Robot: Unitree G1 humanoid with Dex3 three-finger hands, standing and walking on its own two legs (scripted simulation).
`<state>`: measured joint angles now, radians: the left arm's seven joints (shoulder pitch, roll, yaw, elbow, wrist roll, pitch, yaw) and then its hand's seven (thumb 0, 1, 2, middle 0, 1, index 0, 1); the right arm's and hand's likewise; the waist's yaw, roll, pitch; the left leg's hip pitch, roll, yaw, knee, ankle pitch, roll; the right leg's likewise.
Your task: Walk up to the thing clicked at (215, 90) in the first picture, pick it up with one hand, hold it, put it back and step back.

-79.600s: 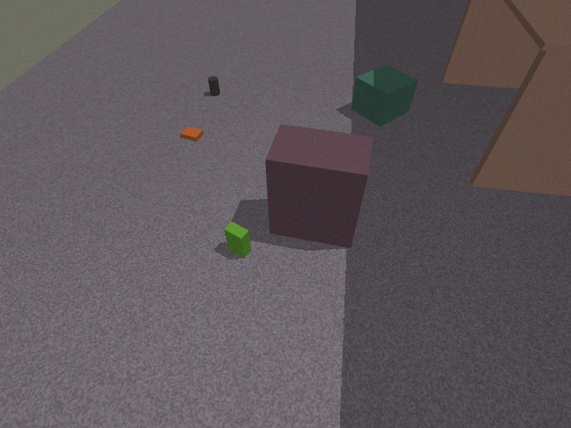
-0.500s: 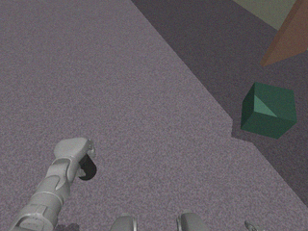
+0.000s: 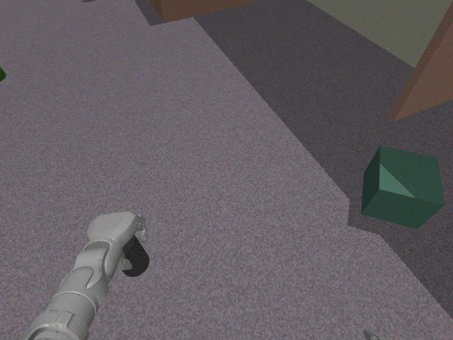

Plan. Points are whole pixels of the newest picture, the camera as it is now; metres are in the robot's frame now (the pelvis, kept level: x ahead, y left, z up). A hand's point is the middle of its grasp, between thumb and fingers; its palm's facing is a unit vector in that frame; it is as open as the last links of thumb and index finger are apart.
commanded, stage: hold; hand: left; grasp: from above
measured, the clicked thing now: (128, 253) +0.33 +0.23 -0.12
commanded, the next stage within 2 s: crouch in 1.76 s
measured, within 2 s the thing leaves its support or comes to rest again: neither
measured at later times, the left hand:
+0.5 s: hand (116, 248) +0.30 +0.22 -0.02, palm faces -0.43 -0.06 -0.90, open 7.8 cm
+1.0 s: hand (116, 253) +0.29 +0.21 -0.01, palm faces -0.42 -0.06 -0.90, open 7.8 cm
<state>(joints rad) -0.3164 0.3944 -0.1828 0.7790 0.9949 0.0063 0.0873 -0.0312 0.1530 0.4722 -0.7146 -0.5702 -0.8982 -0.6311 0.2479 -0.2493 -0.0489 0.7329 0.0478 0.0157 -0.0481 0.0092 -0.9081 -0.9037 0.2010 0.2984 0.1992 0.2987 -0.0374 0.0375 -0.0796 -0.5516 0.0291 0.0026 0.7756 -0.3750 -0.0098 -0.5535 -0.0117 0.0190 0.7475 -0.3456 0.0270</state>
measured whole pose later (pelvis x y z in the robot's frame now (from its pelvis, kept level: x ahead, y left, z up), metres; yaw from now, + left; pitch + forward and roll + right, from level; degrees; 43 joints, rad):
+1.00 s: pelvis -0.01 -0.01 +0.02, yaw -1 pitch +2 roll +1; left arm -0.22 0.41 -0.19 0.57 0.98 0.00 -0.06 -0.01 0.18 0.46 -0.67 -0.60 -0.87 -0.65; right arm 0.19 -0.26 -0.03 0.68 0.07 0.05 -0.06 0.01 -0.92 -0.91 0.20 0.30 0.20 0.30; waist 0.00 0.05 -0.03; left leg -0.33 0.02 0.02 0.57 -0.27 -0.02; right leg -0.36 -0.02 0.03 0.59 -0.26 0.02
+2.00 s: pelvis +0.01 -0.01 +0.03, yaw -1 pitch +1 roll +0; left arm -0.21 0.40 -0.19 0.55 0.99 -0.01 -0.06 0.00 0.18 0.51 -0.63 -0.64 -0.84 -0.69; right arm 0.18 -0.25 -0.03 0.67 0.08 0.08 -0.06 0.01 -0.91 -0.91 0.20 0.30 0.20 0.30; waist 0.01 0.05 -0.01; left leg -0.25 0.02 0.02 0.49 -0.25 -0.02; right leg -0.28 -0.02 0.03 0.51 -0.25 0.02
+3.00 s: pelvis -0.07 +0.00 -0.28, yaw -1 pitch +37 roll -4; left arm -0.83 0.53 0.00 1.27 1.20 -0.11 0.34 0.00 0.20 0.48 -0.63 -0.63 -0.86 -0.67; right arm 0.20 -0.23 -0.03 0.74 -0.08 -0.05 0.04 0.01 -0.90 -0.90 0.20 0.30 0.20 0.30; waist -0.18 0.04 -0.18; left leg -1.95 0.00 -0.08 1.97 -0.66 -0.01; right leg -1.92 -0.01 -0.01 1.91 -0.63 0.04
